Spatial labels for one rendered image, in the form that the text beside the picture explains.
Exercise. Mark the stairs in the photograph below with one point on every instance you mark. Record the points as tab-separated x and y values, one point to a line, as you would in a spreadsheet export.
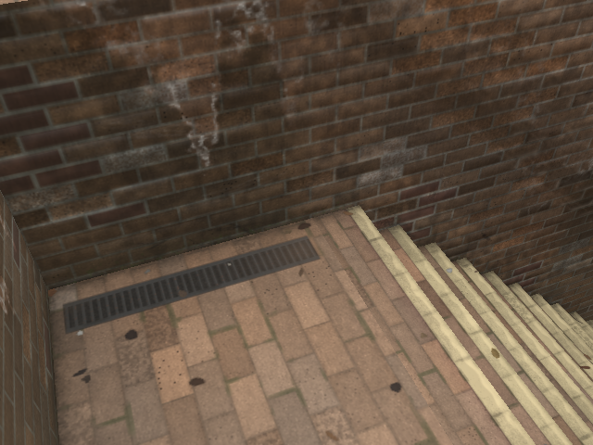
538	357

